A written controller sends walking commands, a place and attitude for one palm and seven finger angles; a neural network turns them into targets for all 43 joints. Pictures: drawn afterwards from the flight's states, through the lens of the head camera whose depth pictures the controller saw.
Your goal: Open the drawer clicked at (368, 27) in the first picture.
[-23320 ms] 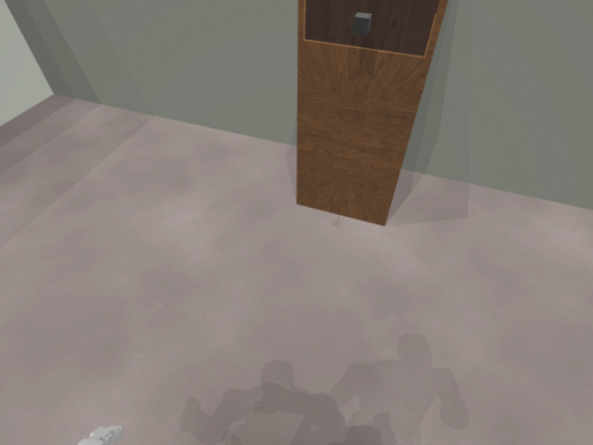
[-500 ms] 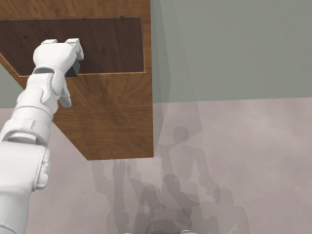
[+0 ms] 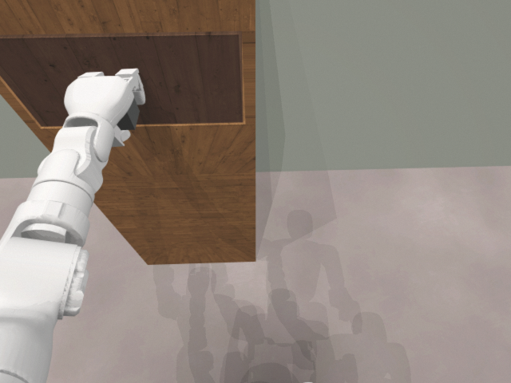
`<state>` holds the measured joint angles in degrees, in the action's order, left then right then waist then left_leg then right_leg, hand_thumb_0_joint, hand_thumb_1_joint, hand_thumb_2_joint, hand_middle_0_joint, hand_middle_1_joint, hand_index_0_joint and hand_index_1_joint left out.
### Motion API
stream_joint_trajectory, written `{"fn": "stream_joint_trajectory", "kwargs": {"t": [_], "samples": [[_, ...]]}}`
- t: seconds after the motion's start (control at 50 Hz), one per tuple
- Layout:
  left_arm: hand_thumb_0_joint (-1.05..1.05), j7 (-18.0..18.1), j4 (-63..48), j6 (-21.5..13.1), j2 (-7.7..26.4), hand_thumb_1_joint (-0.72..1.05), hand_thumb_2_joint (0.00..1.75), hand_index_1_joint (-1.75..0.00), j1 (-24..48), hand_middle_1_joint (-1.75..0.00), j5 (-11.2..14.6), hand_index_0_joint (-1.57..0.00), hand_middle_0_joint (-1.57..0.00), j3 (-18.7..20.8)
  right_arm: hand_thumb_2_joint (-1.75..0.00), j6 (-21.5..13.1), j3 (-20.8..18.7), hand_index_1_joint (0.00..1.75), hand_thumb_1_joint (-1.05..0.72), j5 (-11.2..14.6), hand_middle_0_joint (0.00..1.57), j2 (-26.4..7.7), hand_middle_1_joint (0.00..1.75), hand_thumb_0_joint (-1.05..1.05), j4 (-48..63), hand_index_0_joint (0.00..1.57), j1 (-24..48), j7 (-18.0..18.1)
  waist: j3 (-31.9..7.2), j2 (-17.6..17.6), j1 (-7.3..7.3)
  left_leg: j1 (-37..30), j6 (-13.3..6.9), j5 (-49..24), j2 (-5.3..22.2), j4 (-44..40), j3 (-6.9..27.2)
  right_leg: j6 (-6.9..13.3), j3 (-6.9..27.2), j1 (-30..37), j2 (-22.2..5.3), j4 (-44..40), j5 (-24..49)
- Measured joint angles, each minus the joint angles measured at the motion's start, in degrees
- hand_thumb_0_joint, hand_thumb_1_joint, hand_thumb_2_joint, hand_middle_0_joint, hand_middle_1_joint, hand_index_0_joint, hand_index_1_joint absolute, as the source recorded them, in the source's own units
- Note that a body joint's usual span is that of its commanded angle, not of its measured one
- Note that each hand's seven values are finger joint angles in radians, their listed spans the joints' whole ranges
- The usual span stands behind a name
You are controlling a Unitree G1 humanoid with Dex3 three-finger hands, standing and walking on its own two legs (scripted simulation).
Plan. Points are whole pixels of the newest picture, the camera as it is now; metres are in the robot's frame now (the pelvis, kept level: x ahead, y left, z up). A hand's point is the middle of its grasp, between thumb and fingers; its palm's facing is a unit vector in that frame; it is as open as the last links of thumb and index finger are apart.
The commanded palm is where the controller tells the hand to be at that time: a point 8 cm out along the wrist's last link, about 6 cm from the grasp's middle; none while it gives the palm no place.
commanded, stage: close the thumb around the handle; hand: left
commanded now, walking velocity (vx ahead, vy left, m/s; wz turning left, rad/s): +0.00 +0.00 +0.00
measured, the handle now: (122, 102) +0.54 +0.20 +0.12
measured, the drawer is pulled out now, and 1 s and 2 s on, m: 0.00 0.01 0.06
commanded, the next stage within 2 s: pull the drawer open in 0.14 s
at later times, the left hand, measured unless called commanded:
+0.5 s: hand (115, 126) +0.50 +0.21 +0.10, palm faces -0.02 -0.02 -1.00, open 8.3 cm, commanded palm +0.46 +0.22 +0.16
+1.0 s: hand (114, 130) +0.49 +0.21 +0.10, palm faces -0.02 -0.02 -1.00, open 8.2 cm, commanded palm +0.47 +0.22 +0.16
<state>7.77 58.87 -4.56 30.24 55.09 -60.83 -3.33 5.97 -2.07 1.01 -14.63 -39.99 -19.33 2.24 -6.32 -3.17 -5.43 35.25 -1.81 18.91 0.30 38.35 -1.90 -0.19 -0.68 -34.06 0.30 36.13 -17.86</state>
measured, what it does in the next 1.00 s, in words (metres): stands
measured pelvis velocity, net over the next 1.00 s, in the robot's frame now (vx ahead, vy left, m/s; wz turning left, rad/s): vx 0.01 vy -0.01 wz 0.01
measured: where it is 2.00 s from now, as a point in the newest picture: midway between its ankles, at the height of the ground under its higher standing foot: outside the picture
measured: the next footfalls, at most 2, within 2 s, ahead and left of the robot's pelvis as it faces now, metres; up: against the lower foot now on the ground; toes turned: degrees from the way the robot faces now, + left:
none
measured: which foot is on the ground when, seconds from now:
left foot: down 0.00-1.00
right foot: down 0.00-1.00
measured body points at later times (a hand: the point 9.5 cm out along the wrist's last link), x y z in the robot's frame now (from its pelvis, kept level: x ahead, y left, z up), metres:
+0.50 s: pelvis +0.01 +0.00 +0.00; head +0.08 -0.02 +0.45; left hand +0.50 +0.21 +0.16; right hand +0.03 -0.28 -0.13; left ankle -0.01 +0.10 -0.72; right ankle -0.01 -0.13 -0.72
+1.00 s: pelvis +0.01 -0.01 +0.00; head +0.08 -0.02 +0.45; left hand +0.49 +0.21 +0.16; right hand +0.10 -0.28 -0.13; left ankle -0.01 +0.10 -0.72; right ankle -0.01 -0.13 -0.72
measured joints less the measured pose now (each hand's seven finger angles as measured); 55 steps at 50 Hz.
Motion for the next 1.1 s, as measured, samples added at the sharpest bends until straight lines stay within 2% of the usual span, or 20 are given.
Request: {"fn": "stream_joint_trajectory", "kwargs": {"t": [0.4, 0.52, 0.68, 0.76, 0.86, 1.1], "samples": [[0.01, -0.79, -2.29, -0.08, 1.0, 0.31, 0.67, -1.35, -2.64, -1.35, 0.41, -0.35, -0.42, 1.27, -0.9, 0.86, -0.31, 0.3, -0.91, 0.08, 0.2, -0.49, 0.3, 0.01, 0.44, 0.2, -0.63, 0.34, 0.0, -0.02, -0.21, -1.2, 0.28, 0.03, 0.46, -0.82, -0.47, 0.25, 0.52, 0.88, 0.49, -0.7, 0.16], [0.02, -1.85, -8.33, 0.78, 0.8, 0.31, 0.68, -1.35, -8.14, -1.35, 1.41, -0.35, -0.42, 2.57, -0.9, 1.67, -0.85, 0.3, -0.91, 0.09, 0.2, -0.58, 0.3, 0.01, 1.15, 0.2, -0.92, -0.15, -0.44, -0.61, 0.45, -3.1, 0.21, 0.3, 0.65, -2.09, -1.4, 0.15, 1.48, 2.34, 0.71, -1.81, 0.15], [0.03, -2.96, -18.15, 2.46, -0.69, 0.31, 0.69, -1.35, -15.98, -1.35, 3.52, -0.37, -0.42, 1.96, -0.9, 2.57, -0.71, 0.3, -0.91, 0.8, 0.2, -0.65, 0.3, 0.01, 1.89, 0.2, 1.01, -0.81, -0.43, -0.96, 2.05, -6.84, 0.14, 0.67, 0.46, -4.08, -1.65, 0.01, 1.78, 5.93, 0.58, -3.57, -0.3], [0.03, -2.52, -14.5, 1.67, -1.93, 0.31, 0.7, -1.35, -11.53, -1.35, 2.89, -0.37, -0.42, -0.15, -0.9, 2.07, -0.16, 0.3, -0.91, 0.84, 0.2, -0.53, 0.3, 0.01, 0.93, 0.2, 3.4, -0.31, 0.23, -0.17, 2.85, -6.36, 0.34, 0.79, 0.02, -3.27, -0.22, 0.18, 0.35, 6.02, 0.13, -2.76, -0.98], [0.02, -1.92, -10.47, 0.9, -2.22, 0.31, 0.69, -1.35, -7.74, -1.35, 1.81, -0.36, -0.42, -1.11, -0.9, 1.61, -0.31, 0.3, -0.91, 0.31, 0.2, -0.4, 0.3, 0.01, 1.41, 0.2, 5.42, -0.09, 0.0, 0.21, 2.98, -4.57, 0.62, 0.62, -0.11, -2.24, 0.72, 0.5, -0.6, 4.54, 0.0, -1.68, -1.19], [0.01, -1.12, -5.37, -0.03, -0.41, 0.33, 0.67, -1.35, -4.9, -1.35, 1.14, -0.34, -0.42, -0.12, -0.9, 1.87, -0.18, 0.3, -0.91, 0.09, 0.2, -0.3, 0.3, 0.01, 1.25, 0.2, 3.2, 0.13, 0.43, 0.08, 1.45, -2.92, 0.9, 0.2, 0.26, -1.09, 0.79, 0.84, -0.65, 2.76, 0.34, -0.41, -0.79]]}}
